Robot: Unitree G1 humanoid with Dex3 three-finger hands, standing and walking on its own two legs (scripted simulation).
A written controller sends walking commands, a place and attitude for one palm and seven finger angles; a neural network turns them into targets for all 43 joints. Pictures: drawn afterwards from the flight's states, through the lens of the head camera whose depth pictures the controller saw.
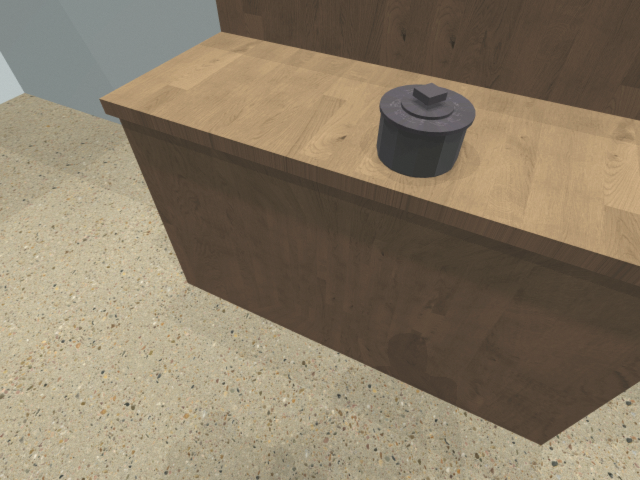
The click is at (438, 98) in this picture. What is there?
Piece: lid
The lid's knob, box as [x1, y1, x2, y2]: [413, 83, 447, 105]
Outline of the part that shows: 414,88 413,95 427,105 444,100 447,92 432,83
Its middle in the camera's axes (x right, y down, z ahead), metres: +0.19 -0.26 +0.69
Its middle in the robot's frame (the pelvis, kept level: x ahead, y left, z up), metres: +0.72 -0.16 +0.14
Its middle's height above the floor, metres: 0.92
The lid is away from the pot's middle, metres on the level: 0.00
